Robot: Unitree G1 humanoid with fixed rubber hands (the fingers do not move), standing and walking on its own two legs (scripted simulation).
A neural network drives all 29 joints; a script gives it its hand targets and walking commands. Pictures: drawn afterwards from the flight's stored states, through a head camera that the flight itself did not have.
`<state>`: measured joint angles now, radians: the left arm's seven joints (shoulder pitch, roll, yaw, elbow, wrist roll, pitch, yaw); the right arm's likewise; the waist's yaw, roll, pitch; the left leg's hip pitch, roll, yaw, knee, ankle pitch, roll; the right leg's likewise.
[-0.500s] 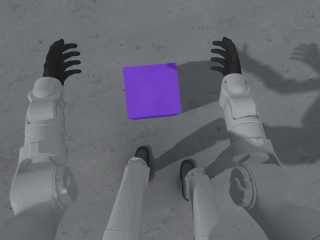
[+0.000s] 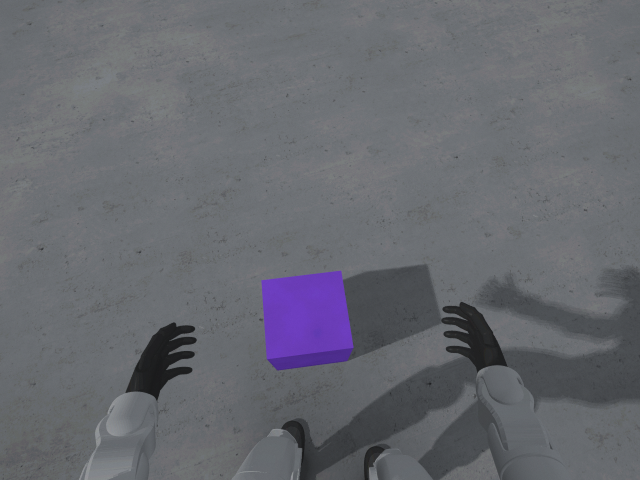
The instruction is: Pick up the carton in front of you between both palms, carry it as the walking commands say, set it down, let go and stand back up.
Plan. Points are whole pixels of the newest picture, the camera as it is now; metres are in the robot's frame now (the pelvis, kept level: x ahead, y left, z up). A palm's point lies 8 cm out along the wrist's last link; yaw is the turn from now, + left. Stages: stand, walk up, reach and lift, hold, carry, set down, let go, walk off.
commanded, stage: let go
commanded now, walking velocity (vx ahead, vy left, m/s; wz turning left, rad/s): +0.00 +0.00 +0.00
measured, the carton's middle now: (307, 323) +0.42 +0.07 -0.63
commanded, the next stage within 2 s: stand in 0.68 s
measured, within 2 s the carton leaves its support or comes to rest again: neither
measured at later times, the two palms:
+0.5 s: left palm (173, 406) +0.19 +0.20 -0.05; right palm (573, 422) +0.19 -0.27 -0.05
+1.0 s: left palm (105, 472) +0.12 +0.28 -0.09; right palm (541, 439) +0.17 -0.26 -0.11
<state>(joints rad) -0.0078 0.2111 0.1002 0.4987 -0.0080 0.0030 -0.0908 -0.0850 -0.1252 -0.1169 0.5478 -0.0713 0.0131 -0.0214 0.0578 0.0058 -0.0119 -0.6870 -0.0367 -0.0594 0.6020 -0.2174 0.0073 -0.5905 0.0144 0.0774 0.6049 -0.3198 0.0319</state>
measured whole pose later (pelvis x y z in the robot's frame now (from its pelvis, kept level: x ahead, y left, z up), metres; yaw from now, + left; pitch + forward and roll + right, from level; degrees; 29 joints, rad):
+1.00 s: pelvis +0.06 -0.01 +0.00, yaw +6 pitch +5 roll +1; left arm 0.34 0.30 0.03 0.59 0.02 -0.01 0.05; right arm 0.34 -0.26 -0.03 0.74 -0.03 -0.06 -0.01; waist 0.02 -0.03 -0.09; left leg -0.40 -0.10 -0.13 0.68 -0.36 0.01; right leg -0.25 -0.06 -0.04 0.66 -0.49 0.03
